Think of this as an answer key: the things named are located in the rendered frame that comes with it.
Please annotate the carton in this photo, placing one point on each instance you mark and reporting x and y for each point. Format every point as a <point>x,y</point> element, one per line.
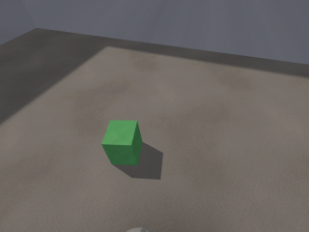
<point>122,142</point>

